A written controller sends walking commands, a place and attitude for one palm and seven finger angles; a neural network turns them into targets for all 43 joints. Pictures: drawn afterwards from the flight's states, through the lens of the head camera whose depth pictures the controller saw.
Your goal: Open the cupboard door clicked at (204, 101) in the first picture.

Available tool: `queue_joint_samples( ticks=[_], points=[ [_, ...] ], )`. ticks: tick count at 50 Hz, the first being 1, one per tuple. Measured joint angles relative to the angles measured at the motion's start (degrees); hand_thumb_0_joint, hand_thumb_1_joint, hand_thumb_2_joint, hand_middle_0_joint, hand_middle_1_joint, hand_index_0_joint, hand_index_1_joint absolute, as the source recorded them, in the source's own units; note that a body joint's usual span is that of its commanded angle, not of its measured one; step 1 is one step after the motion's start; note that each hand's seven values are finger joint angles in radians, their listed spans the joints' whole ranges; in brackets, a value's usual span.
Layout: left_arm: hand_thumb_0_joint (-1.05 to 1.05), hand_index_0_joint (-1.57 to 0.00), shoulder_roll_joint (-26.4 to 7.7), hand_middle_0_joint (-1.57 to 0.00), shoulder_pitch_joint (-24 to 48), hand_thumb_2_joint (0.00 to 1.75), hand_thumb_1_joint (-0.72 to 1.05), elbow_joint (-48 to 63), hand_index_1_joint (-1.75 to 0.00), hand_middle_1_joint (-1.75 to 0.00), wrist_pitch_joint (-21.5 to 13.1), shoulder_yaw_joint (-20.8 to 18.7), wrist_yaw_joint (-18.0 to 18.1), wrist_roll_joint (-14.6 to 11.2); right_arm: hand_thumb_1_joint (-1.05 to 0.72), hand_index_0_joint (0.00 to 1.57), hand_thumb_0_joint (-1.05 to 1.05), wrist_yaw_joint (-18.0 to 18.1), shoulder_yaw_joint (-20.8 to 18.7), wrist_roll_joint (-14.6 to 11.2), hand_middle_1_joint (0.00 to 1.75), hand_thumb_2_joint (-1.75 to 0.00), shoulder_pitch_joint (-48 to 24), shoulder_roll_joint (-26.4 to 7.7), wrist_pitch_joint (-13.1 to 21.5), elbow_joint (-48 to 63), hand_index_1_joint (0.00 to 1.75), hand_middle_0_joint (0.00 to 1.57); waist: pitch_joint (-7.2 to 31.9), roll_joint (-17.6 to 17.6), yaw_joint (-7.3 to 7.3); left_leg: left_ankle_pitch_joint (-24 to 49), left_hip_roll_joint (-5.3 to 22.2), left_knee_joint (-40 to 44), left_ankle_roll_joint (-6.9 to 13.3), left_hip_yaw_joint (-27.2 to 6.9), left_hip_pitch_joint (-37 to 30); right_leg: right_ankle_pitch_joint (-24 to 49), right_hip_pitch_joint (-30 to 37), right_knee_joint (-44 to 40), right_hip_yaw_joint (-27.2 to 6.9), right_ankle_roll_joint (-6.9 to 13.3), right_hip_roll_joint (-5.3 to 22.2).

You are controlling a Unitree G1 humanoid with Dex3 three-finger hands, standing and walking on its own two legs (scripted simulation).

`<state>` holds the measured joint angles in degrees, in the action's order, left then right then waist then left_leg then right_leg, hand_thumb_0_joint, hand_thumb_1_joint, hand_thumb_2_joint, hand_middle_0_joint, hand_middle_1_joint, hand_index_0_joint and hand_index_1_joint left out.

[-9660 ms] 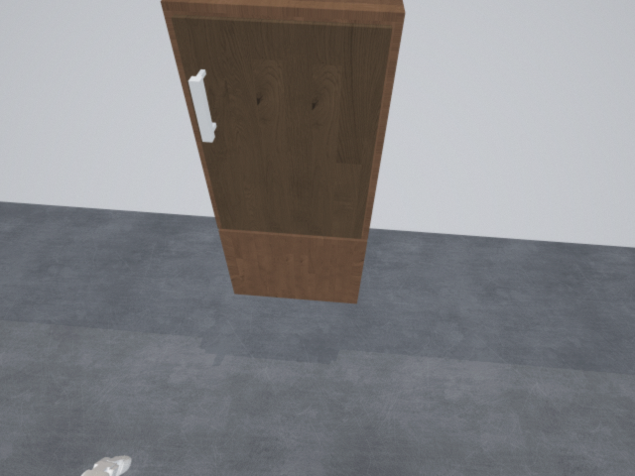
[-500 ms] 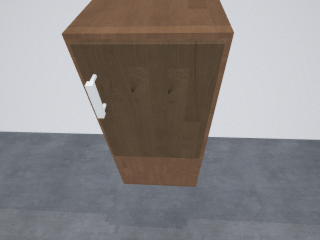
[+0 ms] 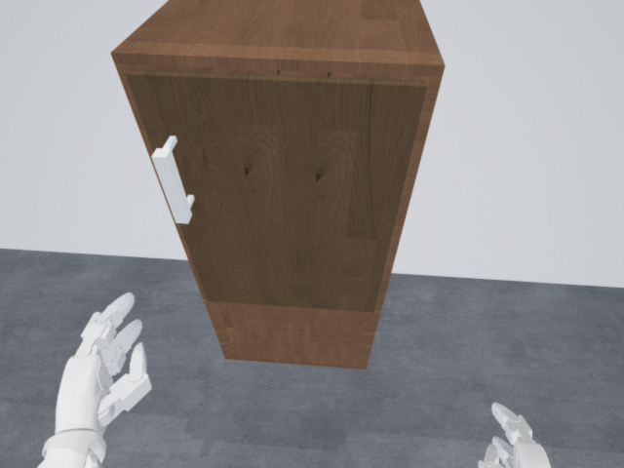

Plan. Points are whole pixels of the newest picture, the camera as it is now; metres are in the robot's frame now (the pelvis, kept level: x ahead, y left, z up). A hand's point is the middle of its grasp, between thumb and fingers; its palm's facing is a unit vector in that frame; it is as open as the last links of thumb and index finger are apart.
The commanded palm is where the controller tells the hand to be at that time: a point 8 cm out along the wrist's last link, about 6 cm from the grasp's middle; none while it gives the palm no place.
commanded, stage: raise the hand with hooked fingers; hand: left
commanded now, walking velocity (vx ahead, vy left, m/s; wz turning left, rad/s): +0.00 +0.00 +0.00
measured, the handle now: (177, 180) +0.55 +0.25 +0.07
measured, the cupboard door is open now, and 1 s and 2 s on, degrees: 0 0 0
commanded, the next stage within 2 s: move the hooked fingers beside the handle in 1.88 s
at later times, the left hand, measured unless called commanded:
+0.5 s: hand (131, 398) +0.21 +0.23 +0.00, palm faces -0.16 -0.99 -0.04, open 10.3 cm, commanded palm +0.18 +0.30 +0.02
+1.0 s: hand (66, 365) +0.22 +0.29 +0.06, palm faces -0.01 -1.00 -0.06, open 13.2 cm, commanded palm +0.20 +0.33 +0.06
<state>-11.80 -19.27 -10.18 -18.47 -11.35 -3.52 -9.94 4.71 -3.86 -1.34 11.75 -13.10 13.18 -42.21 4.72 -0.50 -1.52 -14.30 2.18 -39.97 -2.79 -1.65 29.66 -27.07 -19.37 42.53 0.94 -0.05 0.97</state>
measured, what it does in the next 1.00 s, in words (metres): shifts its weight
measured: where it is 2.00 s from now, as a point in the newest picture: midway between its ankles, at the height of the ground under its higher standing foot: outside the picture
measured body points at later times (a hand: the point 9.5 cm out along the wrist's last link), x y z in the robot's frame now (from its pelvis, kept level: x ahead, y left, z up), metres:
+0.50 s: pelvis -0.03 +0.01 -0.05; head +0.01 +0.02 +0.39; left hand +0.21 +0.29 +0.01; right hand +0.13 -0.23 -0.13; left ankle +0.06 +0.15 -0.71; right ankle -0.06 -0.12 -0.71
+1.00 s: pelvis -0.04 +0.04 -0.03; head -0.02 +0.05 +0.42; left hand +0.22 +0.34 +0.07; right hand +0.14 -0.20 -0.08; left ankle +0.06 +0.15 -0.71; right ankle -0.06 -0.12 -0.71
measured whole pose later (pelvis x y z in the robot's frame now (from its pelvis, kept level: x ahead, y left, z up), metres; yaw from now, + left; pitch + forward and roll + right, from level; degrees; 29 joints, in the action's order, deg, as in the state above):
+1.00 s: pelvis -0.04 +0.04 -0.03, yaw +0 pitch +7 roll -4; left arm -22.7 -7.4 -7.7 -12.8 -21.1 -24.4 -20.6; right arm 5.6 2.3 -2.8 15.2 -13.6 14.2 -30.8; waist 5.1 -1.5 0.0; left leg -17.5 2.8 -54.2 -0.5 -3.2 43.6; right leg -28.5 -30.6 52.5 1.6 -2.0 -0.2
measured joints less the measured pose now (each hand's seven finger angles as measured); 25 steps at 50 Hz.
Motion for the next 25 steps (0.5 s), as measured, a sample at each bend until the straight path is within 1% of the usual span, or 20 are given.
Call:
queue_joint_samples(
  ticks=[2, 3, 4, 5, 7, 8, 9, 11, 14, 16, 17, 19, 21, 23, 25],
  points=[
    [0.0, -0.21, -1.37, -0.21, 2.2, 0.84, 0.79, -2.68, -0.38, -0.38, -6.7, -1.97, -6.26, -1.96, -0.9, 0.2, 0.01, -0.94, -0.05, 0.27, 0.3, -0.9, -1.99, 0.64, 0.49, 2.35, 0.3, 0.2, 1.45, 0.5, 0.28, -1.21, 0.45, -4.51, -0.32, 0.06, 5.85, -1.88, -6.44, 5.77, -0.34, 0.36, -0.43],
    [0.0, -0.21, -2.08, -0.21, 2.97, 0.83, 0.77, -4.36, -0.39, -0.4, -9.29, -2.7, -9.95, -2.95, -0.9, 0.2, 0.01, -1.44, -0.02, 0.13, 0.3, -0.9, -2.77, 0.8, 0.76, 3.59, 0.3, 0.2, 1.63, 0.86, 0.52, -1.88, 0.63, -6.84, -0.46, -0.02, 8.49, -2.85, -9.21, 8.53, -0.39, 0.54, -0.62],
    [0.0, -0.21, -2.7, -0.21, 3.41, 0.83, 0.75, -6.01, -0.4, -0.41, -10.98, -3.29, -13.81, -3.98, -0.9, 0.2, 0.01, -1.88, 0.08, 0.02, 0.3, -0.9, -3.34, 0.76, 1.05, 4.87, 0.3, 0.2, 1.6, 1.15, 0.72, -2.54, 0.73, -9.11, -0.59, -0.23, 10.92, -3.81, -11.64, 11.06, -0.31, 0.76, -0.78],
    [0.0, -0.22, -3.18, -0.21, 3.4, 0.82, 0.73, -7.37, -0.42, -0.42, -11.65, -3.79, -17.58, -4.96, -0.9, 0.2, 0.01, -2.19, 0.22, -0.07, 0.3, -0.9, -3.7, 0.54, 1.31, 6.13, 0.3, 0.2, 1.53, 1.32, 0.91, -3.19, 0.81, -11.27, -0.71, -0.53, 13.15, -4.63, -13.78, 13.35, -0.12, 0.95, -0.91],
    [0.0, -0.22, -3.71, -0.21, 2.1, 0.8, 0.68, -8.78, -0.44, -0.45, -10.71, -4.7, -23.59, -6.72, -0.9, 0.2, 0.01, -2.29, 0.44, -0.12, 0.3, -0.9, -3.74, -0.13, 1.72, 8.36, 0.3, 0.2, 1.63, 1.43, 1.44, -4.47, 0.87, -15.1, -0.72, -1.09, 16.89, -6.24, -17.13, 17.0, 0.24, 1.06, -1.1],
    [0.0, -0.22, -3.79, -0.22, 1.07, 0.79, 0.66, -8.81, -0.46, -0.46, -9.84, -5.23, -25.58, -7.5, -0.9, 0.2, 0.01, -2.11, 0.48, -0.08, 0.3, -0.9, -3.45, -0.49, 1.91, 9.16, 0.3, 0.2, 1.79, 1.4, 1.85, -5.1, 0.94, -16.76, -0.71, -1.37, 18.36, -6.82, -18.4, 18.51, 0.43, 1.01, -1.22],
    [0.0, -0.22, -3.76, -0.22, -0.09, 0.78, 0.64, -8.34, -0.47, -0.48, -9.11, -5.83, -26.82, -8.29, -0.9, 0.2, 0.01, -1.86, 0.48, -0.02, 0.3, -0.9, -3.02, -0.8, 2.05, 9.75, 0.3, 0.2, 1.96, 1.29, 2.32, -5.72, 1.04, -18.31, -0.75, -1.7, 19.57, -7.37, -19.34, 19.75, 0.65, 0.96, -1.39],
    [0.01, -0.23, -3.4, -0.22, -2.25, 0.76, 0.59, -5.99, -0.5, -0.51, -8.83, -7.08, -27.29, -9.82, -0.9, 0.2, 0.01, -1.24, 0.48, 0.06, 0.3, -0.9, -2.02, -1.18, 2.31, 10.03, 0.3, 0.2, 2.25, 0.96, 3.33, -6.94, 1.27, -21.01, -0.74, -2.41, 21.32, -8.31, -20.41, 21.56, 1.19, 1.01, -1.78],
    [0.01, -0.23, -2.98, -0.23, -2.52, 0.73, 0.52, -0.86, -0.55, -0.55, -10.49, -8.31, -25.65, -11.36, -0.9, 0.2, 0.01, -0.11, 0.91, 0.25, 0.3, -0.9, -0.85, -1.34, 2.99, 8.56, 0.3, 0.2, 2.34, 0.2, 4.67, -8.35, 1.5, -24.32, -0.66, -3.66, 23.08, -9.33, -21.05, 23.42, 2.2, 1.01, -2.31],
    [0.01, -0.24, -3.22, -0.23, -0.26, 0.71, 0.47, 1.66, -0.58, -0.58, -11.21, -8.32, -24.8, -11.76, -0.9, 0.2, 0.01, 0.47, 1.6, 0.2, 0.3, -0.9, -0.64, -1.17, 3.28, 7.13, 0.3, 0.2, 2.02, -0.46, 4.89, -8.82, 1.48, -25.9, -0.67, -4.43, 23.95, -9.68, -21.31, 24.29, 2.85, 0.98, -2.5],
    [0.01, -0.24, -3.57, -0.23, 1.27, 0.7, 0.45, 2.42, -0.59, -0.6, -10.88, -8.04, -24.71, -11.71, -0.9, 0.2, 0.01, 0.7, 2.02, 0.11, 0.3, -0.9, -0.61, -0.96, 3.32, 6.54, 0.3, 0.2, 1.85, -0.8, 4.76, -8.88, 1.44, -26.39, -0.6, -4.7, 24.29, -9.7, -21.44, 24.52, 3.08, 0.93, -2.54],
    [0.01, -0.24, -4.73, -0.23, 4.56, 0.68, 0.4, 2.56, -0.62, -0.63, -8.46, -7.19, -25.51, -11.45, -0.9, 0.2, 0.01, 1.05, 2.95, -0.19, 0.3, -0.9, -0.48, -0.36, 3.18, 5.86, 0.3, 0.2, 1.54, -1.4, 4.15, -8.69, 1.45, -26.61, -0.4, -4.87, 24.6, -9.35, -21.59, 24.43, 3.19, 0.75, -2.61],
    [0.01, -0.24, -6.42, -0.23, 7.1, 0.66, 0.35, 1.59, -0.65, -0.66, -3.93, -6.35, -26.74, -10.8, -0.9, 0.21, 0.01, 1.19, 3.81, -0.53, 0.3, -0.9, -0.03, 0.41, 2.61, 5.97, 0.3, 0.2, 1.28, -1.79, 3.12, -8.12, 1.53, -25.71, -0.21, -4.48, 24.17, -8.56, -21.36, 23.5, 2.8, 0.43, -2.6],
    [0.01, -0.24, -7.99, -0.24, 8.0, 0.64, 0.31, 0.79, -0.68, -0.69, 1.16, -5.95, -27.34, -10.26, -0.9, 0.21, 0.01, 1.09, 4.35, -0.72, 0.3, -0.9, 0.84, 1.13, 1.87, 6.72, 0.3, 0.2, 1.07, -2.0, 1.91, -7.31, 1.69, -23.93, -0.01, -3.62, 22.99, -7.46, -20.63, 21.81, 1.99, 0.07, -2.55],
    [0.01, -0.25, -8.74, -0.24, 7.13, 0.62, 0.26, 1.0, -0.71, -0.72, 4.87, -6.45, -26.64, -10.47, -0.9, 0.21, 0.01, 0.84, 4.48, -0.77, 0.3, -0.9, 2.12, 1.65, 1.25, 7.76, 0.3, 0.21, 1.15, -2.02, 0.92, -6.52, 1.91, -21.78, 0.32, -2.47, 21.51, -6.23, -19.71, 19.74, 0.93, -0.31, -2.5]
  ],
)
